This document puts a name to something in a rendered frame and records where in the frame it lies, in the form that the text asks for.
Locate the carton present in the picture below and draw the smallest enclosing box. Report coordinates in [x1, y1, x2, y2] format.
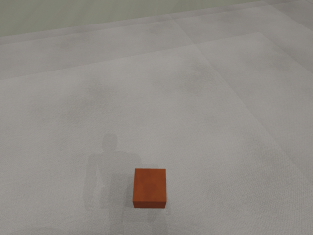
[132, 168, 167, 209]

